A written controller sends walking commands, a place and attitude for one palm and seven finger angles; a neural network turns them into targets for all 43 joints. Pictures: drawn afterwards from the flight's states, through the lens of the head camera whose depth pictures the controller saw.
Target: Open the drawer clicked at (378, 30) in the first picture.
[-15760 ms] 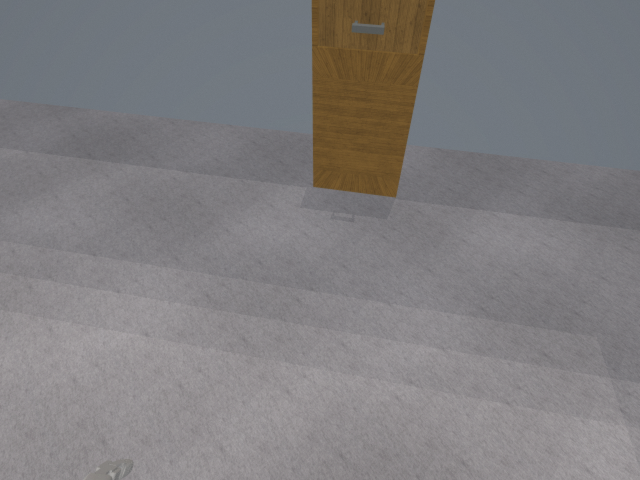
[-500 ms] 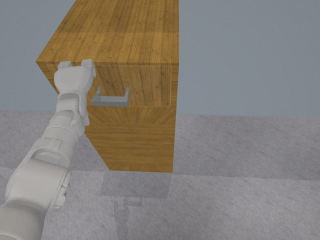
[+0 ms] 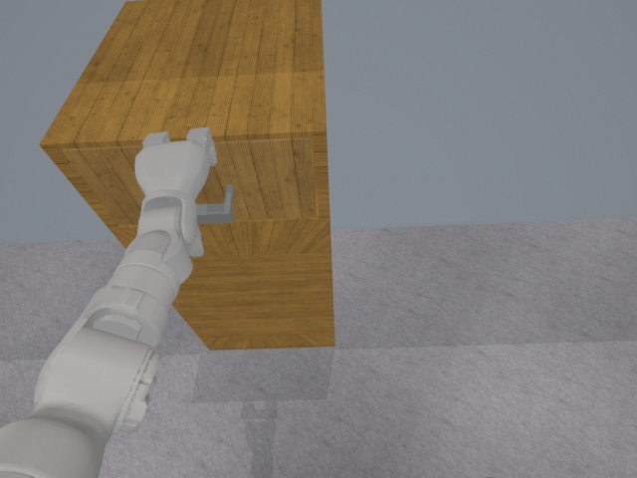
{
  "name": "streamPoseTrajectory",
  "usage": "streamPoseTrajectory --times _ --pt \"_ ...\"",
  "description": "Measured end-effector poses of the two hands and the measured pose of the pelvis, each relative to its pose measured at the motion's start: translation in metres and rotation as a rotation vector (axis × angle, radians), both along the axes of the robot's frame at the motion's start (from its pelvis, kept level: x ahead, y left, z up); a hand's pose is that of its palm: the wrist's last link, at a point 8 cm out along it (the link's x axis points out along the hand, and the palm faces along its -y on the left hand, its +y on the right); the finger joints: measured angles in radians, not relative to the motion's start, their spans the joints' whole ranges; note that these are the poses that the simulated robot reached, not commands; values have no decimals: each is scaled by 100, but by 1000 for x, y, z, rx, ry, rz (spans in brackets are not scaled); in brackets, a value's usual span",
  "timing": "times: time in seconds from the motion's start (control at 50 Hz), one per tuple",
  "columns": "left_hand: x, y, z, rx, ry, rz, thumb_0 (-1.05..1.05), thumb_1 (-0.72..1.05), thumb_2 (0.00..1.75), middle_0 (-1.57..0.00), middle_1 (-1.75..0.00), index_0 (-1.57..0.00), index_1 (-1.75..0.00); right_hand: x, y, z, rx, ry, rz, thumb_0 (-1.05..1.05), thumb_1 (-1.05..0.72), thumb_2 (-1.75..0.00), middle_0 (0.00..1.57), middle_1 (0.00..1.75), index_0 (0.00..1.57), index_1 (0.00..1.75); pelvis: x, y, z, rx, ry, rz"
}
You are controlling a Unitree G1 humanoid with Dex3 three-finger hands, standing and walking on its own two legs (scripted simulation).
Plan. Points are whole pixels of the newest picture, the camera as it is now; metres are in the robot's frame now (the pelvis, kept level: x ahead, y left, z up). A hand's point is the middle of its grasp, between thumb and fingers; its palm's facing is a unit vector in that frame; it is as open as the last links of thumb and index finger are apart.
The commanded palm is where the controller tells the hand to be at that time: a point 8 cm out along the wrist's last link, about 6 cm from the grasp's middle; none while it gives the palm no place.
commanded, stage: move the hooked fingers above the handle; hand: left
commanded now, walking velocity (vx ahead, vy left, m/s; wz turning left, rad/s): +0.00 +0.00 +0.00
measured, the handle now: (199, 203) +0.52 +0.18 +0.01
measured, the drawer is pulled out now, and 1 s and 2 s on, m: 0.00 0.00 0.00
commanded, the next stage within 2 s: lower the fingers behind the handle in 1.20 s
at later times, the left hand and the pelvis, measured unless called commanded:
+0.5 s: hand (173, 188) +0.48 +0.19 +0.09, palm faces +0.14 +0.01 -0.99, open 13.6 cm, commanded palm +0.45 +0.20 +0.12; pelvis +0.00 -0.01 -0.01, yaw +2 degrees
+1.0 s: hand (164, 209) +0.46 +0.20 +0.07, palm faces +0.13 -0.02 -0.99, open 13.8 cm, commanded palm +0.45 +0.20 +0.12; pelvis -0.02 +0.00 -0.01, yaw +3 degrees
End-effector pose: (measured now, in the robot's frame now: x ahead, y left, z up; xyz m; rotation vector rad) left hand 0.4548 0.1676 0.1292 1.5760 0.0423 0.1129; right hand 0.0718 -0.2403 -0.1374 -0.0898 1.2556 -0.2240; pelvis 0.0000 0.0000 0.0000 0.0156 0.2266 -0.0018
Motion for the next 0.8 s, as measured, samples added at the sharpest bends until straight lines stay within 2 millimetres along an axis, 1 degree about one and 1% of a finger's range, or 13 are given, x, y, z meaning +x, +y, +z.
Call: streamPoseTrajectory --times 0.08,0.12,0.16,0.2,0.26,0.32,0.38,0.46,0.48,0.56,0.66,0.72,0.8 --pt "-1 18 4 -24 109 67 1 -49 30 -35 -122 -38 -126 4 -8 11 -30 -38 -6 0 -90 -90 20 30 21 30 1 -6 3 1 -22 13" --pt "-4 27 3 -23 154 60 1 -49 30 -34 -121 -37 -125 5 -16 17 -57 -54 0 0 -90 -90 20 30 21 30 0 -9 3 0 -28 20" --pt "-10 30 -3 -15 190 16 1 -49 30 -33 -120 -35 -124 4 -26 21 -84 -59 14 0 -90 -90 20 30 21 30 0 -11 3 -2 -31 30" --pt "-18 27 -10 -26 210 -58 0 -49 30 -32 -120 -34 -123 2 -35 23 -110 -52 32 0 -90 -90 20 30 21 30 -1 -11 2 -4 -32 40" --pt "-30 14 -23 -51 204 -179 0 -49 30 -32 -120 -33 -121 0 -45 23 -141 -32 54 0 -90 -90 20 30 20 30 -2 -10 0 -7 -29 54" --pt "-34 1 -27 -68 135 -267 0 -49 30 -32 -120 -32 -121 -3 -50 20 -152 -17 61 0 -90 -90 20 30 20 30 -3 -9 -4 -8 -16 60" --pt "-28 -1 -19 -67 10 -269 0 -49 30 -32 -120 -32 -120 -7 -48 15 -141 -11 54 0 -90 -90 20 30 20 30 -5 -8 -7 -8 4 57" --pt "-7 17 0 -16 -102 -114 1 -49 30 -32 -120 -32 -120 -14 -37 6 -93 5 34 0 -91 -90 20 30 20 30 -5 -8 -9 -8 25 48" --pt "-3 20 4 0 -101 -85 1 -49 30 -33 -120 -33 -122 -17 -33 3 -76 13 30 0 -91 -90 20 30 20 30 -5 -7 -9 -8 29 46" --pt "1 13 15 17 -42 -9 0 -49 30 -38 -123 -38 -132 -24 -18 -3 -14 48 27 0 -91 -90 20 30 20 30 -4 -6 -5 -8 19 45" --pt "2 9 23 -21 87 46 0 -49 30 -36 -122 -35 -132 -26 -11 2 -3 19 2 0 -90 -90 20 30 20 30 -5 -7 -2 -3 -11 37" --pt "-1 12 14 -31 167 6 1 -49 30 -34 -121 -33 -129 -27 -16 9 -32 -14 -3 0 -90 -90 20 30 21 30 -8 -9 -2 -3 -21 31" --pt "-18 13 -18 -52 239 -108 1 -49 30 -32 -120 -31 -125 -30 -28 16 -85 -30 5 0 -90 -90 20 30 21 30 -13 -8 -3 -5 -20 30"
